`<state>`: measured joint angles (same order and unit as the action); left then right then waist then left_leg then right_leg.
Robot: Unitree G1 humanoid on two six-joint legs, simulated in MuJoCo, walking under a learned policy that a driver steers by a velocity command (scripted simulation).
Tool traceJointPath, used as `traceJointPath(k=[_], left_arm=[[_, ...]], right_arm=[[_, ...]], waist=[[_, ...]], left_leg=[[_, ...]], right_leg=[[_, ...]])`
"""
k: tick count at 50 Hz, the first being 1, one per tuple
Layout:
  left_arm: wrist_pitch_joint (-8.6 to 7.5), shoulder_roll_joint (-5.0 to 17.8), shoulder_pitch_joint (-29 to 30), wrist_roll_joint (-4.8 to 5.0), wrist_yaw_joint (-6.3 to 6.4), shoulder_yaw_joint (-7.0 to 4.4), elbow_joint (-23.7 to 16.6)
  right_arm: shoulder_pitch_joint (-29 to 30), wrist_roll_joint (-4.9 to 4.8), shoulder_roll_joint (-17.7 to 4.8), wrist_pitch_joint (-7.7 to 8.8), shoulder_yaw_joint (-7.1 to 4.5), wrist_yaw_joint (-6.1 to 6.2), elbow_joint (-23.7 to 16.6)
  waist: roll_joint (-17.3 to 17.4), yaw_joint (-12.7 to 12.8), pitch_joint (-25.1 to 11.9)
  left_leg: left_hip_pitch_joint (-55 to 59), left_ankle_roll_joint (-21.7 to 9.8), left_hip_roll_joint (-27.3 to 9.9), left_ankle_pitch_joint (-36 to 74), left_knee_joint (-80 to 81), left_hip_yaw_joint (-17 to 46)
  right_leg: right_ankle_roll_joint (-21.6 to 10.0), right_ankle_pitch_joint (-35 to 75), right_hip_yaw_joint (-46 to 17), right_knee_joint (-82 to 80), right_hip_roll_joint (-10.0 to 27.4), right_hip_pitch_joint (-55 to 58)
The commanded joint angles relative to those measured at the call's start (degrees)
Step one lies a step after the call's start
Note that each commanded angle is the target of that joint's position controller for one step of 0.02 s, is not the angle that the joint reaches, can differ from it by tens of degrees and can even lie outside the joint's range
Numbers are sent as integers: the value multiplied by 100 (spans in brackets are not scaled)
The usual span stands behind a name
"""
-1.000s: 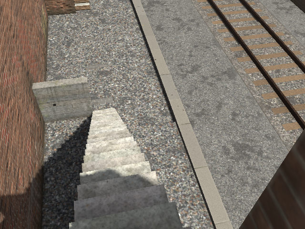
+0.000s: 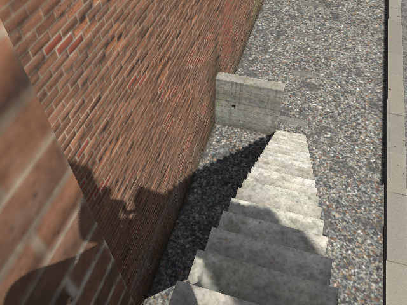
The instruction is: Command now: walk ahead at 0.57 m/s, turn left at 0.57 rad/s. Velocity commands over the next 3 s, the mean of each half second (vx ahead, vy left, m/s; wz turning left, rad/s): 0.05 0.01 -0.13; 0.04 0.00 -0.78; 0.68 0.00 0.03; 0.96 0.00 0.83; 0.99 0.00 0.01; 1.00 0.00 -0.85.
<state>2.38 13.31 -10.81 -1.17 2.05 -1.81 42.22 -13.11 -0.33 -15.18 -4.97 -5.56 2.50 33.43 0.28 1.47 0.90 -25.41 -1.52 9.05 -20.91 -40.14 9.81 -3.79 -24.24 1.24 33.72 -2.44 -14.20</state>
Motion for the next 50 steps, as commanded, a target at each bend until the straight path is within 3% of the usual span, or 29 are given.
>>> traceJointPath(k=[1,2,3,4,5,6,9,11,13,15,16,17,18,20,21,24,25,29,31,32,33,35,39,40,41,42,44,47,50], left_arm=[[-610,559,-35,-219,-268,72,-606],[-809,99,970,35,-441,173,-977],[-575,1394,-643,239,203,-364,-317],[-602,1262,-362,66,113,-232,-414],[-902,806,709,125,-35,-12,-790],[-975,752,1367,100,59,-1,-1125],[-892,663,295,131,116,-11,-801],[-851,1041,-698,274,8,-99,-493],[-719,1381,-1195,217,-186,-265,-353],[-714,535,-1469,70,-274,6,-500],[-878,95,-1424,52,-185,240,-795],[-910,499,-316,7,-167,76,-1141],[-848,570,-549,-49,-181,22,-1015],[-649,938,-1252,-105,-148,-102,-579],[-108,970,-829,95,-42,-421,-931],[530,378,-865,174,-182,-256,-1035],[613,-115,-482,308,-289,-41,-1046],[373,621,-926,345,-546,-363,-1105],[219,1136,-1362,11,-384,-586,-1155],[247,1871,-1707,-5,-285,-741,-1065],[197,1983,-1473,28,-380,-774,-1142],[140,1360,-794,182,-520,-553,-1186],[167,726,-297,224,-127,-300,-1228],[149,733,-315,295,-79,-330,-1203],[70,862,-344,21,86,-465,-1091],[-588,674,-161,-136,-121,-145,-1066],[-1042,803,525,-63,-153,-169,-1212],[-907,988,478,20,-24,-233,-1218],[-573,857,429,-121,23,-210,-1184]], right_arm=[[-318,737,386,707,419,-303,-484],[-156,679,-131,838,259,-352,79],[-222,395,-1203,441,-268,-276,-113],[-510,176,-847,416,-146,-137,84],[350,426,-73,759,365,-473,-284],[756,601,-277,814,347,-698,-402],[980,350,293,661,736,-774,-133],[651,311,242,616,764,-870,186],[405,190,-254,787,576,-644,354],[336,42,-832,1023,437,-358,142],[-135,146,-1050,1090,254,-265,207],[-935,462,-1166,1061,83,-162,426],[-479,424,-1043,1131,37,-191,463],[1191,45,-695,1203,143,-319,-75],[681,-95,-103,681,313,2,128],[516,102,-440,287,256,196,89],[631,-235,-1016,216,-30,124,160],[399,-244,-893,124,-98,19,463],[46,-352,-785,41,-104,61,459],[458,-281,-544,-155,45,188,-77],[858,-161,-810,-213,51,332,-343],[734,64,-1154,-329,-130,344,-327],[807,49,-813,-287,-128,179,-131],[1114,31,-634,-267,-56,164,-167],[641,278,-199,-91,269,5,-168],[-300,175,-31,209,378,-124,149],[-636,101,-212,308,384,-224,239],[-647,109,-46,323,484,-425,386],[-1342,212,-73,716,462,-435,781]], waist=[[-1937,-462,399],[-623,-701,27],[1022,-398,-77],[727,-558,-33],[-1384,-563,-567],[-721,-691,-955],[129,-158,-767],[-456,22,-840],[-639,82,-939],[234,90,-2202],[1190,-274,-2645],[1080,-901,-1914],[217,-557,-1508],[761,127,-1083],[479,129,-576],[981,106,-46],[777,-26,228],[1367,-32,-410],[-172,76,-372],[-1391,105,123],[-1240,272,-186],[-1002,-154,234],[-1280,-293,-84],[-1001,-178,-337],[-904,-257,-222],[-819,-482,-408],[-740,-681,-661],[-620,-178,-841],[72,-391,-862]], left_leg=[[-3983,654,-378,-399,-3212,969],[-3491,599,-625,47,-4303,702],[-2506,615,-184,-455,-3988,226],[-1654,573,-331,-273,-3728,-53],[-1701,661,-585,-461,-4597,-658],[-1090,678,-916,-425,-4371,-861],[-926,833,-1546,334,-1639,-1074],[17,932,-1192,-156,-354,-1484],[22,600,-750,1368,875,-1476],[1820,-960,-2162,5073,540,-191],[3832,-2441,-3434,6720,741,950],[3496,-2669,-3975,6453,1315,1671],[2726,-2174,-3795,5021,1521,969],[954,-1584,-3147,3947,2019,-133],[1313,-959,-3067,3933,1780,-777],[362,-410,-2814,2205,1912,-1617],[364,-246,-2386,1626,1729,-2172],[749,-370,-2373,833,955,-2152],[305,85,-1999,-836,-721,-2349],[-1807,392,-1184,-2392,-2799,-2145],[-2140,235,-1068,-1723,-3187,-869],[-1796,-194,-1075,-496,-2935,-474],[-1070,-222,-739,305,-2813,-328],[-1106,-254,-684,455,-2649,-392],[-981,-88,-819,196,-2541,-687],[-162,221,-714,124,-2678,-533],[563,295,-893,105,-2036,-715],[667,246,-858,-173,-204,-990],[1690,-12,-795,-34,1144,-1251]], right_leg=[[-1816,-12,-4675,-2051,2692,666],[-1452,-140,-3356,-1844,2279,473],[-939,5232,-2664,-1285,3096,988],[-918,7451,-1309,-791,2082,489],[-1522,7492,-691,-1126,1154,-463],[-1371,6079,-475,-1365,1075,-492],[-782,4836,-299,-903,571,-149],[-465,5353,-458,-524,504,-148],[-863,5801,-1373,-272,1038,668],[-207,4198,-1464,651,923,244],[501,1971,-617,1426,204,-1986],[964,-2016,-398,3224,-195,-3155],[1104,-1845,-603,4119,251,-3149],[1258,-820,-569,4985,377,-2133],[801,-629,-360,4370,391,-2363],[497,101,-70,3366,406,-1499],[319,867,4,2507,683,-1580],[459,881,664,1107,426,-494],[245,1880,-44,-115,404,197],[-281,2789,-2805,-640,1515,490],[-852,1439,-3624,-1160,1813,122],[-703,-1367,-3583,-1780,1655,-906],[-590,-140,-2993,-1668,1325,-715],[-618,530,-2886,-1390,1258,-307],[-606,175,-2827,-1519,1186,-598],[-768,163,-3106,-2013,1421,-1646],[-440,281,-2797,-1951,1275,-1854],[-277,658,-2805,-1468,1192,-845],[-181,-842,-2526,55,421,-1557]])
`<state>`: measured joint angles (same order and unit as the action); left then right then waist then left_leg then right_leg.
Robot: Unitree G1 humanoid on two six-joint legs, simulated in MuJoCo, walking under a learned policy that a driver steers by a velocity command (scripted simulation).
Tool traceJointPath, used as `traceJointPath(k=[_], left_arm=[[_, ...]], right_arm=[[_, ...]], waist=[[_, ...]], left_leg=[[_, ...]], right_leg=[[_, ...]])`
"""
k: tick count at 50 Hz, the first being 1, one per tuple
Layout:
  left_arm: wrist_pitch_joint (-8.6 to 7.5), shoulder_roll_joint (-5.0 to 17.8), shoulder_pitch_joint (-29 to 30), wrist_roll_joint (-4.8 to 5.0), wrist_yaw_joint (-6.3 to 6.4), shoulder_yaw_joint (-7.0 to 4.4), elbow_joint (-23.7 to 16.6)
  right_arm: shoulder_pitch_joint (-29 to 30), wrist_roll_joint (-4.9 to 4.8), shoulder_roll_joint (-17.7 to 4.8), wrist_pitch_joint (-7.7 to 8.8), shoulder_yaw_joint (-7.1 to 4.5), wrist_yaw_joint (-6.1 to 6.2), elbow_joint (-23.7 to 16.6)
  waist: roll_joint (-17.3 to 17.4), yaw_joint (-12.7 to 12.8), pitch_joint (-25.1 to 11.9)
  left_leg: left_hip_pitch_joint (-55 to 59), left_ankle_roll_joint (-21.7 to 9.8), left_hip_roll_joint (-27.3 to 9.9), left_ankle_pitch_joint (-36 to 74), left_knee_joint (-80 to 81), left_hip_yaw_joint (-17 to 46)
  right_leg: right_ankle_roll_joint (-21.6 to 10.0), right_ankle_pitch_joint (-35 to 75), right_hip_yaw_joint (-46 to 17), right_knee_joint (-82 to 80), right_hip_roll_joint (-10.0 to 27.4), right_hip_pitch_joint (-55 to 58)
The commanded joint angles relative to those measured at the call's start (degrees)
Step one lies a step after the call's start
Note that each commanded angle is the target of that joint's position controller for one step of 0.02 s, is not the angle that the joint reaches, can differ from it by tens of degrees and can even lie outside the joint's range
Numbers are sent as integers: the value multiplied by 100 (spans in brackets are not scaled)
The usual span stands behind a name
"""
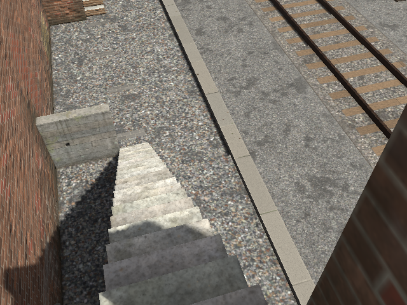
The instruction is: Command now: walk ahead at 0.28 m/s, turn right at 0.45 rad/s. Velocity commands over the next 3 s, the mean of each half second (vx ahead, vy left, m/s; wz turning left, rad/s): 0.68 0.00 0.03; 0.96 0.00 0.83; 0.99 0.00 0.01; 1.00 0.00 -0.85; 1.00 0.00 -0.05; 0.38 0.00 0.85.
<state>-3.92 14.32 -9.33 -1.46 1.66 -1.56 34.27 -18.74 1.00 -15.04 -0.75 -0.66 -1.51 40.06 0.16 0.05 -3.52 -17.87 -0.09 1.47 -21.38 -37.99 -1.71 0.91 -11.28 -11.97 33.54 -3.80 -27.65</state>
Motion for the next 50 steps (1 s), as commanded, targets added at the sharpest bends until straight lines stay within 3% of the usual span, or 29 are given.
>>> traceJointPath(k=[1,2,3,5,6,9,10,11,12,14,17,18,19,21,23,24,26,28,29,30,33,36,39,42,43,44,45,48,50], left_arm=[[467,-56,-622,648,-1,-40,-25],[524,297,-564,621,-73,-145,-257],[525,557,-21,585,-76,-179,-436],[556,679,231,557,-80,-240,-392],[549,537,357,525,-101,-171,-353],[523,301,800,470,-90,-42,-578],[560,77,589,-180,-71,-52,-441],[565,158,625,-191,-40,-79,-478],[449,243,1346,620,-123,48,-757],[186,193,1909,514,-357,143,-837],[131,258,2028,591,-358,157,-1110],[124,186,2023,631,-331,206,-1170],[254,-109,1528,31,-145,291,-982],[300,341,172,-44,22,130,-506],[173,1286,-1305,-232,23,-258,-204],[259,1244,-900,-59,-22,-273,-191],[307,665,-170,0,-105,-156,-149],[382,506,130,102,-129,-140,-26],[251,664,110,484,-529,-296,126],[267,745,447,466,-644,-378,165],[418,1119,453,301,-609,-566,445],[356,978,831,394,-499,-501,724],[544,1097,965,380,-421,-447,990],[684,1112,1602,864,-66,-226,834],[733,1219,2443,1061,19,-162,682],[722,619,2680,890,136,13,300],[467,543,2077,803,142,32,268],[231,610,1188,165,-443,172,598],[186,365,439,81,-614,239,953]], right_arm=[[-168,-350,-817,41,-363,34,-531],[33,-577,-1780,-183,-642,-90,-412],[-191,-431,-1775,-213,-737,-137,-223],[145,-143,-857,-75,-499,-114,-86],[133,-225,-503,-15,-400,-28,-62],[-363,-352,-788,33,-449,117,57],[-839,92,-710,218,-334,253,85],[-902,85,-654,303,-310,304,82],[-688,-524,-516,166,-332,105,215],[-947,-702,-991,-65,-447,-14,411],[-1076,-212,-620,-208,-255,56,654],[-1017,-180,-628,-210,-245,85,682],[-1896,127,-496,-121,-196,159,888],[-850,-89,-1026,12,-326,205,539],[-853,-263,-520,204,-229,164,98],[-580,-175,-776,93,-325,140,-67],[-567,90,-280,-112,-327,131,-56],[-563,69,-274,-189,-371,94,-66],[-1328,-152,-67,-329,-313,-91,290],[-1284,-210,161,-436,-213,-151,312],[-729,-96,-256,-477,-227,-258,179],[-1193,-371,-597,-306,-472,-404,648],[-1111,-318,-323,-247,-509,-335,792],[-1964,-343,-617,-110,-713,-76,935],[-3056,-403,-523,15,-714,-135,1121],[-2779,-172,-560,16,-595,-177,1132],[-2114,-197,-544,127,-477,-284,856],[-334,-280,-1131,108,-711,-124,-12],[580,-81,-657,-1,-524,-179,-238]], waist=[[-915,-24,-262],[68,411,690],[126,74,985],[451,151,1377],[607,-116,1114],[465,-510,532],[807,-448,656],[759,-465,768],[574,-718,765],[606,-1021,759],[1407,-1124,189],[1097,-1050,200],[614,-673,174],[268,241,249],[-1076,915,-1082],[-1295,680,-871],[-642,207,170],[-976,-30,548],[-1007,-411,666],[-865,-465,917],[-754,-368,982],[-1242,-673,376],[-367,-805,807],[-245,-1380,186],[387,-2240,474],[2093,-1939,975],[2451,-1004,952],[-294,355,335],[-41,605,-48]], left_leg=[[960,-578,-1421,-902,2366,2173],[1096,-805,-2353,-740,2620,3828],[488,-991,-2627,-2576,3287,4725],[558,-670,-1846,-1320,2836,2893],[1125,-298,-1504,249,2469,2071],[1686,-181,-1209,2273,2080,1150],[1412,-687,-1188,2115,2025,1114],[1527,-859,-1254,2223,1961,1123],[2103,-661,-1165,2895,1737,893],[2094,-561,-1162,3853,1703,1063],[2612,-919,-1035,5016,1294,1296],[2638,-1079,-1102,5087,1127,1457],[1997,-1136,-1356,4548,1444,1621],[715,-952,-1039,4579,857,1432],[-1848,-541,63,538,-2206,573],[-1889,-593,110,-317,-2800,632],[-1814,-345,-215,115,-3285,786],[-1877,-22,-540,328,-3035,808],[-1136,-74,-692,180,-2435,844],[-825,-120,-663,498,-2192,721],[-684,-238,-456,931,-1587,509],[-446,-497,-574,1392,-2002,-25],[-236,-814,-561,1508,-1790,-317],[1374,-829,370,1279,-1296,-988],[2338,-1009,367,2053,-463,-848],[2732,-1360,426,4733,111,631],[2506,-1568,21,6004,384,2212],[87,-1991,-878,2017,344,4380],[-828,-1702,-693,3135,-467,3256]], right_leg=[[-154,-1660,300,1416,-335,-426],[120,-1370,699,1964,-284,-2330],[22,-786,157,2444,248,-2542],[-29,24,-3,2511,335,-2607],[-5,339,80,2332,371,-2555],[102,415,706,2182,382,-2091],[75,-158,702,2572,58,-1901],[0,-255,673,2617,95,-2098],[-69,190,1028,1615,556,-2525],[-28,245,1572,250,668,-1820],[-103,303,1556,201,511,-1485],[-178,190,1537,96,542,-1497],[-124,-92,1636,430,323,-235],[-223,74,1420,41,206,1807],[-696,-2481,-878,-786,2178,4700],[-658,-3280,-1709,-1435,2475,3480],[-644,-2242,-936,-1415,2411,2158],[-826,-1591,-234,-1510,2271,1611],[-796,-2011,206,-1822,2005,1043],[-686,-1837,435,-2002,1925,601],[-818,-1577,969,-2502,2126,549],[-969,-1813,1617,-2338,2129,1216],[-862,-1077,2224,-1757,1926,1548],[-584,3332,2777,1502,1664,1739],[-377,2439,2792,4054,1279,364],[-316,-1426,2371,6171,170,-1714],[-328,-2892,1463,6432,75,-2719],[-363,-2230,535,4592,745,-1502],[-443,-278,812,4022,721,-369]])
Over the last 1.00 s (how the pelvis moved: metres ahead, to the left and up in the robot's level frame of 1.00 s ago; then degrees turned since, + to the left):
-0.02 0.05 0.00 -32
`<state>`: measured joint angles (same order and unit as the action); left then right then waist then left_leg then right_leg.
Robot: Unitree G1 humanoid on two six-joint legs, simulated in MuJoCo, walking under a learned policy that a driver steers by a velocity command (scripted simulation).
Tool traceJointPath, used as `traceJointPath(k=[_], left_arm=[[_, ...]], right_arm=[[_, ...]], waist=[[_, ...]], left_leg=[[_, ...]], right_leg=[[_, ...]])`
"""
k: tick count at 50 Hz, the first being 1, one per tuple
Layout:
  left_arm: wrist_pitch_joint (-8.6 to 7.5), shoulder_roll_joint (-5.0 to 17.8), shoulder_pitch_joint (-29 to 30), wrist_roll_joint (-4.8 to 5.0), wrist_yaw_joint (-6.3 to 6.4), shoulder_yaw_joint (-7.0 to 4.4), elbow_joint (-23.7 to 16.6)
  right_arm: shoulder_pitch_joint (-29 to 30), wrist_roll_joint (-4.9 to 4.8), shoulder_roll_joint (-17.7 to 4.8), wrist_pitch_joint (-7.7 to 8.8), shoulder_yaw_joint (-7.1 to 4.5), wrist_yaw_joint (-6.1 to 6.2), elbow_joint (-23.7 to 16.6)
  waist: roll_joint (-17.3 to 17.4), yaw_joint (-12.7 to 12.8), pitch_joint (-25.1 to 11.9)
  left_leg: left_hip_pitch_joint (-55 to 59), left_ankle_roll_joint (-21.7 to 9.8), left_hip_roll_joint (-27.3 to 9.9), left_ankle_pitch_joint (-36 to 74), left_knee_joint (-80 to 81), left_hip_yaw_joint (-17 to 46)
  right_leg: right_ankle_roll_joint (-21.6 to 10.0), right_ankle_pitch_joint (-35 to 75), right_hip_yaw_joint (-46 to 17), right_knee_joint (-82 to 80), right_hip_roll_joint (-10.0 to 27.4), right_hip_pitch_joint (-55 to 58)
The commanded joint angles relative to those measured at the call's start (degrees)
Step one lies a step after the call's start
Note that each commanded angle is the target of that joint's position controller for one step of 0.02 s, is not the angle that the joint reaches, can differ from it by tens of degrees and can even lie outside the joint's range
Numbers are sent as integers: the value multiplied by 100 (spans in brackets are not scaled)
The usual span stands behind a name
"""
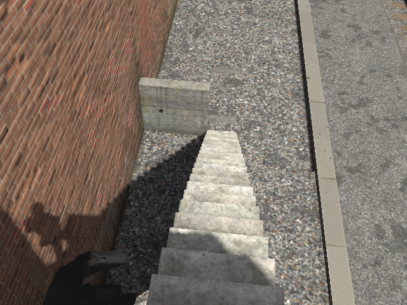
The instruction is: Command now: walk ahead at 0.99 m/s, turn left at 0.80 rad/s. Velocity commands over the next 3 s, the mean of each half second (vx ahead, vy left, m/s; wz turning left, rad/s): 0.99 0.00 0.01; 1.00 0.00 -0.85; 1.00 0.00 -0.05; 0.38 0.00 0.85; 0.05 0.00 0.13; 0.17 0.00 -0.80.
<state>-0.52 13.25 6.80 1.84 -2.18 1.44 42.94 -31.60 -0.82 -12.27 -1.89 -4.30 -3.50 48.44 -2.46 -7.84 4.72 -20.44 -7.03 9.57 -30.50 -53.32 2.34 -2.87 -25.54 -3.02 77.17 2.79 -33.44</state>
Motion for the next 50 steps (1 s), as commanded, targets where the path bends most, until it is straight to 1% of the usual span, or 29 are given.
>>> traceJointPath(k=[1,2,3,5,6,7,9,10,11,12,13,14,16,17,19,20,25,26,27,28,29,33,36,37,41,44,47,48,50], left_arm=[[-151,816,-828,-112,-249,-239,169],[-237,785,238,-1019,29,-212,-240],[-195,433,599,-1047,37,-102,-510],[-192,55,389,-683,-56,51,-563],[31,294,322,215,-250,-174,-579],[122,248,-38,296,-333,-247,-536],[-65,44,-664,-392,107,-26,-410],[-122,378,-948,518,-180,-294,-425],[-253,614,-1661,517,-352,-433,-88],[-102,619,-2710,-294,126,-327,54],[-28,809,-3952,-234,225,-408,332],[-266,149,-2400,335,-580,32,133],[-288,429,-2905,336,-808,-222,278],[-314,988,-2404,-243,-218,-302,149],[-403,993,-924,-318,336,-223,-487],[-420,1020,-1032,156,111,-345,-366],[166,1054,-1685,-166,-8,-412,-1145],[202,1136,-2954,-351,150,-602,-769],[180,1033,-2859,-342,170,-525,-789],[171,809,-2887,316,-136,-386,-703],[181,921,-2167,291,-258,-392,-980],[64,692,-525,279,-335,-444,-1608],[174,918,-3114,263,-284,-736,-924],[111,1324,-3048,644,-162,-863,-540],[-110,1468,-3804,373,125,-903,-12],[-31,1969,-3442,238,257,-1041,-319],[54,1210,-2018,-65,325,-578,-915],[204,1540,-1324,-281,383,-683,-812],[135,1475,-493,201,537,-623,-1219]], right_arm=[[1235,162,-335,138,-30,79,-746],[773,22,-1316,403,-251,385,-631],[540,57,-1127,500,-167,477,-514],[1106,-13,-818,629,-54,496,-441],[1275,-53,-145,367,143,471,-585],[1180,55,-32,222,275,435,-547],[1246,178,-486,445,187,383,-465],[2382,-149,-366,82,351,373,-1169],[2686,-355,-552,-49,277,491,-1449],[2258,155,-1001,166,98,472,-850],[3105,134,-991,218,40,470,-1023],[1827,-470,-229,32,300,684,-1681],[2107,-410,-810,-104,173,630,-1634],[2693,564,-515,269,316,551,-1752],[2392,279,-21,476,509,411,-2020],[1118,-507,-1020,163,-41,469,-1545],[3512,-317,-975,455,106,193,-2033],[4190,347,-1195,875,93,174,-1869],[3716,209,-962,1050,94,191,-1757],[2415,-805,-895,1019,-179,74,-1313],[1862,-874,-1119,885,-311,-22,-1293],[1978,-575,-1124,664,-248,79,-1385],[2648,-409,-1166,525,-160,117,-1261],[2067,-441,-792,591,-114,27,-1124],[3609,-215,-1293,683,-289,-183,-1344],[3685,-226,-1854,844,-352,-209,-770],[2950,-424,-1903,827,-409,-79,-354],[1830,-551,-938,838,-160,-36,-339],[157,-719,-873,1005,-29,-42,-132]], waist=[[357,987,-842],[-553,582,-912],[-687,528,-727],[79,599,-693],[1132,302,-450],[1290,146,-498],[1061,358,-663],[1886,582,-362],[1650,626,-800],[498,1349,-478],[-702,2257,-247],[-1691,281,-95],[-125,507,-316],[348,292,-117],[-345,-301,-263],[-585,-653,-623],[-865,1125,-625],[1824,1919,-469],[2891,1371,-816],[2571,942,-1384],[1589,380,-1353],[1067,-2,-247],[873,1409,-829],[426,829,-54],[-1905,2103,89],[-919,2249,-716],[-446,1235,-351],[533,124,-631],[1979,-918,-609]], left_leg=[[-493,-838,-1110,2622,28,2423],[86,-999,-1742,2246,199,2657],[-711,-895,-1233,1241,252,2613],[-1728,-497,-868,84,414,1649],[-1466,-590,-388,1087,-41,1427],[-1564,-595,-428,1932,-319,1357],[-1349,-357,-727,1417,-1601,1077],[-798,-370,-675,3908,-2130,733],[-1279,-96,-537,4723,-3107,289],[-2365,-103,-523,4539,-4462,194],[-4241,-22,157,1397,-7854,-103],[-5297,341,-288,-1373,-7815,174],[-5001,345,-1042,-94,-6003,357],[-4689,690,-977,1118,-5225,502],[-767,1089,-1448,4135,-1922,355],[316,1147,-1036,3372,-2964,295],[-2952,484,-1272,2836,541,961],[-2053,799,-1244,4789,1197,669],[-1044,728,-1504,5679,1659,1065],[411,530,-1691,3999,1912,1896],[1194,426,-1927,3117,1864,1958],[122,235,-2098,1386,441,836],[-1992,556,-1669,344,-1621,279],[-2124,750,-1209,-1503,-2601,-520],[-4525,320,-903,99,-2868,-339],[-4109,364,-1047,210,-2420,497],[-757,645,-986,2096,83,853],[552,536,-1667,526,-535,1551],[4273,972,-2281,934,200,1700]], right_leg=[[-227,2362,-392,-730,55,-410],[132,2815,-291,-459,32,-938],[203,3563,-221,-1587,-69,-521],[304,4861,298,-2965,-112,1241],[-34,4306,73,-4071,-216,1265],[-109,4530,423,-3628,-471,1728],[49,4961,768,-3220,-455,1820],[-361,4269,527,-3923,-308,1648],[-379,4043,677,-3915,-361,2808],[-574,3493,1004,-4939,-278,3619],[-1236,5440,-126,-5177,631,4670],[-1145,8953,-1708,-2895,1154,4765],[-1127,4681,-1514,-3006,927,2893],[-1261,3808,-1960,-3439,1110,1762],[-1106,2982,-2403,-4406,845,-1687],[-1153,5092,-2512,-3713,476,-1671],[-1270,2773,-2703,-1547,-36,2978],[-542,1004,-1088,-506,-348,1859],[-255,-558,-390,-223,-908,777],[-371,-481,-15,220,-1247,-118],[-294,215,95,548,-1302,-751],[216,174,523,-192,-652,-1665],[-249,341,-241,-589,-320,854],[-108,467,-769,-1766,-73,66],[-415,-776,-2334,-2310,-542,1640],[-601,555,-3029,-1125,-609,2359],[-652,324,-1447,132,-1269,-319],[-707,-967,-1594,1626,-886,-1945],[-587,-38,-470,2910,-817,-5538]])
Over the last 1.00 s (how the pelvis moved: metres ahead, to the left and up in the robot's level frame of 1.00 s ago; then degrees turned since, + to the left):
0.29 0.06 -0.04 29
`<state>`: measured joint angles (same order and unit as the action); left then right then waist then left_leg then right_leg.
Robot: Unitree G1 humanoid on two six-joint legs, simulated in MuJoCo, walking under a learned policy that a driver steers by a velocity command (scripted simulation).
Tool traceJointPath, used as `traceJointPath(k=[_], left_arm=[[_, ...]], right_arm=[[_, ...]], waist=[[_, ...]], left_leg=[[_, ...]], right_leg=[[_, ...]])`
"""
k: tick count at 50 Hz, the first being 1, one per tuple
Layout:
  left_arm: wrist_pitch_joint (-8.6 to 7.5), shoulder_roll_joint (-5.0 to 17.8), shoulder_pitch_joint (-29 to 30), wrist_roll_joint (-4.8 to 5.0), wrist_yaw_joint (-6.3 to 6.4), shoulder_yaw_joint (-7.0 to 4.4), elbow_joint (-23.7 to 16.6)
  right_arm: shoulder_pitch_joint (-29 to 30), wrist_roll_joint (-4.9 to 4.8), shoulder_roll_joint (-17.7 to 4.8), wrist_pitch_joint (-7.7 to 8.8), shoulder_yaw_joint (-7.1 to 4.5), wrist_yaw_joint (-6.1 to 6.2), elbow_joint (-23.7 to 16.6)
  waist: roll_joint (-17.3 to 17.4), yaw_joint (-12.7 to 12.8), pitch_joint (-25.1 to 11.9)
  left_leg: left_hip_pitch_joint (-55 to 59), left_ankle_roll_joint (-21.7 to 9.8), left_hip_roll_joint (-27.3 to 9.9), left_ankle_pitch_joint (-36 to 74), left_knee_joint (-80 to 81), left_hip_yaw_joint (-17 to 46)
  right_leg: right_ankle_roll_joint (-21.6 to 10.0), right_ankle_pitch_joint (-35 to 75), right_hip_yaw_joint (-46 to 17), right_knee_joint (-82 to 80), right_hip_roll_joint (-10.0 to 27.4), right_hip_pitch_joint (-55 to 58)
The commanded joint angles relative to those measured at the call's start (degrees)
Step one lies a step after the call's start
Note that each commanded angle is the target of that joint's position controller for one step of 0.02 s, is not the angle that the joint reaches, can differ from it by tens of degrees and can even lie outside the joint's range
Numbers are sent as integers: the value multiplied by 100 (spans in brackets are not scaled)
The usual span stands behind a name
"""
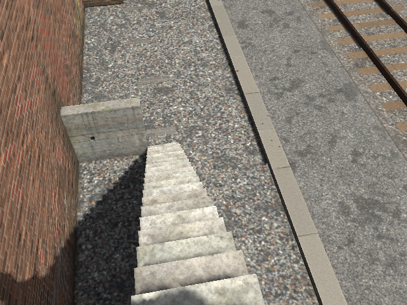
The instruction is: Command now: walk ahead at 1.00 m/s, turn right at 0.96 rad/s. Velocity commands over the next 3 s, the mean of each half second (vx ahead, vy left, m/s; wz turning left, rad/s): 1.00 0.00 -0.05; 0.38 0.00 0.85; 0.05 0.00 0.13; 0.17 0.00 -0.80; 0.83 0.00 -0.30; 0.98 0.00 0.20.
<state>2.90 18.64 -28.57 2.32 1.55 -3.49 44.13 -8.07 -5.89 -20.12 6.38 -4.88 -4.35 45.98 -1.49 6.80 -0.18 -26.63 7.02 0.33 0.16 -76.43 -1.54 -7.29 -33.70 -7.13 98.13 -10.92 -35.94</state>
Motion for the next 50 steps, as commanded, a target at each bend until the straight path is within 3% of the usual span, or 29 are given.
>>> traceJointPath(k=[1,2,3,5,6,7,8,11,12,13,14,15,17,18,20,24,25,26,29,30,34,35,39,40,42,44,45,47,50], left_arm=[[-319,1077,3803,152,193,-179,-1523],[-575,709,4337,106,70,-121,-1628],[-724,636,3958,201,-80,-142,-1563],[-829,-8,1351,179,-212,-91,-797],[-960,460,52,834,-156,-395,-285],[-1063,571,-572,846,-272,-554,327],[-1036,238,-2419,990,-210,-649,1068],[-1153,434,-3750,74,-155,-496,1534],[-1291,196,-2495,-50,-277,-48,1187],[-1402,892,-395,592,-288,-235,669],[-1439,513,490,621,-357,-208,259],[-1609,-82,1032,430,-431,88,211],[-1652,-55,2093,655,-363,245,143],[-1626,243,1752,475,-332,150,221],[-1553,-589,1938,493,-239,422,239],[-1051,-782,2801,782,223,680,-558],[-940,-532,2060,527,108,468,-771],[-915,255,1789,188,-87,192,-840],[-669,195,1771,8,-383,220,-635],[-641,-35,1581,141,-274,223,-743],[-700,209,1463,258,-175,198,-219],[-804,520,2565,427,-46,28,-299],[-1044,712,3623,271,7,-64,-543],[-971,365,3355,420,-81,-82,-501],[-849,348,1663,883,-213,-230,-177],[-788,-126,92,929,-339,-78,242],[-839,-159,203,863,-396,49,173],[-791,178,691,657,-590,304,4],[-505,761,1305,-116,-406,171,100]], right_arm=[[-2572,-304,-184,176,77,-5,134],[-2669,-380,-366,209,79,-99,376],[-2341,-64,19,198,282,-151,327],[-2679,245,-228,183,280,-140,791],[-1433,29,111,214,413,-82,218],[-1094,-172,93,57,382,29,8],[-669,-341,-187,-159,336,73,388],[1806,-692,41,-232,590,898,-803],[921,-548,34,-333,538,1006,-1128],[-1814,-368,-79,-599,470,619,-855],[-1617,138,-761,-921,313,440,-300],[-1444,117,-1152,-1121,152,444,116],[-3217,-199,-337,-815,266,271,742],[-4041,-228,-183,-748,164,185,1233],[-4146,-737,-107,-802,-14,186,1761],[-3654,224,294,-703,-109,-173,1282],[-3215,213,453,-796,136,-308,1389],[-3460,-77,414,-893,253,-294,1158],[-3511,213,-139,-878,47,75,739],[-2969,241,-460,-969,22,237,574],[-1039,343,-556,-1161,-84,763,-754],[-1929,264,-358,-1017,-91,897,-538],[-2115,80,47,-1022,86,928,-989],[-1845,282,355,-1110,255,871,-1053],[-1001,288,376,-1148,476,887,-1315],[117,192,573,-1306,668,820,-1794],[165,9,867,-1300,734,760,-2095],[-445,2,91,-1411,500,547,-2671],[-109,57,-568,-1465,98,615,-1934]], waist=[[1442,-2752,459],[761,-2717,1327],[324,-2397,1937],[2023,-1625,1017],[1167,-466,654],[271,-101,67],[984,931,-614],[-1120,2395,836],[-1429,1141,593],[-2637,-1109,-1042],[-1712,-925,-341],[-400,-1228,1299],[-412,-2157,952],[-638,-2092,-220],[-22,-1704,132],[414,-1733,78],[2556,-1158,622],[2896,-1082,1036],[-339,-1025,537],[571,-454,140],[622,-385,-612],[1029,-1106,-216],[-874,-1564,279],[-38,-1547,-111],[200,-722,-362],[-505,362,-345],[-144,216,378],[-1042,-428,-1187],[85,-497,-97]], left_leg=[[4731,-185,-1309,-1740,2931,1816],[3530,-1,-929,-2691,3253,1081],[1388,-7,-481,-2474,3440,38],[820,-222,-551,-55,3353,158],[-1124,-351,-692,-1695,2784,40],[-1913,-827,-357,-2095,2396,175],[-2231,-1016,40,-1497,1172,148],[-2965,-971,1275,-5018,-4367,1062],[-3917,-1399,1503,-6184,-6177,2120],[-4333,-1516,271,-3390,-3930,2318],[-2604,-1405,-158,-2394,-2289,1417],[-1902,-1090,24,-2147,-814,1001],[842,-316,460,119,850,-478],[2290,-328,253,1302,234,-313],[3244,-471,-203,3501,2411,777],[3522,-1699,-551,2395,4229,902],[2840,-1245,105,5444,3794,1262],[2085,-666,432,5356,3617,2444],[1965,-878,-234,5585,3623,3698],[1954,-1213,-621,6921,3346,4557],[1810,-841,-33,6856,2402,4757],[2269,-851,408,3948,1800,4435],[1343,-401,1542,2267,1588,3621],[232,-537,1759,2345,1622,3700],[-627,-590,1868,987,90,2999],[-2968,-449,2115,-3434,-2655,1565],[-3194,-757,1644,-4465,-3648,576],[-4769,-832,314,-6014,-5427,740],[-4143,-559,220,-3600,-4619,128]], right_leg=[[-254,1006,380,559,599,-5784],[-118,1621,871,-1068,499,-5761],[84,2820,1553,-3194,243,-3865],[401,3589,841,-3973,823,-437],[661,6397,514,-5285,1123,1793],[997,8248,611,-6304,861,4361],[1158,8901,669,-5660,675,6311],[168,8294,-278,-7710,1860,6692],[-113,9236,-1389,-6486,2941,6812],[-345,3987,-3486,-6101,4042,6070],[139,2338,-2789,-6761,2900,2774],[84,2013,-1129,-6581,1936,51],[-288,2587,299,-5729,2149,-1954],[-322,2207,-45,-5478,2415,-2139],[327,-337,957,-3992,2228,-2524],[296,1564,1588,203,2394,-1202],[244,-1534,2191,2313,957,-2036],[-64,-1143,1439,830,1197,-2955],[200,1120,967,-1370,1007,-3002],[410,1725,392,-2031,1186,-2439],[230,2204,-173,-2771,1297,-396],[308,2782,-421,-3429,1110,-1554],[728,4383,693,-6479,23,-365],[740,4630,280,-6719,63,1787],[720,6499,-293,-8220,799,3993],[436,9469,-529,-9079,1924,6899],[344,9702,-418,-9601,2644,6579],[-1083,12623,-984,-5433,4397,7698],[-500,8318,311,-6493,3044,3445]])
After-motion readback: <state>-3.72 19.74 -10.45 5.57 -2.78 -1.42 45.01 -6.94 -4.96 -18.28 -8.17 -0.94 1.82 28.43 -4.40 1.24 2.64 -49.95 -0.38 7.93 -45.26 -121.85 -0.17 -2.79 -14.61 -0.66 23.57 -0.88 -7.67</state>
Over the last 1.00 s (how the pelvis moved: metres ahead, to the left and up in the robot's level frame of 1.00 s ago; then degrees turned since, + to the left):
0.43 -0.05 -0.34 -30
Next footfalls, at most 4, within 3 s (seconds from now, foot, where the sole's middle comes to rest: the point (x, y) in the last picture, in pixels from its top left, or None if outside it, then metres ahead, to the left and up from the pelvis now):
0.08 left None -0.11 0.16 -0.74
0.22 right None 0.35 -0.05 -0.99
0.48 left None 0.44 0.09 -1.20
0.90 right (232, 304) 0.71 -0.01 -1.41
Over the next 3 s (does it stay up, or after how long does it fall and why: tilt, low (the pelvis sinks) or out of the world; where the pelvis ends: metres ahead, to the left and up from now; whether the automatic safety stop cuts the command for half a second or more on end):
stays up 1.02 0.19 -0.96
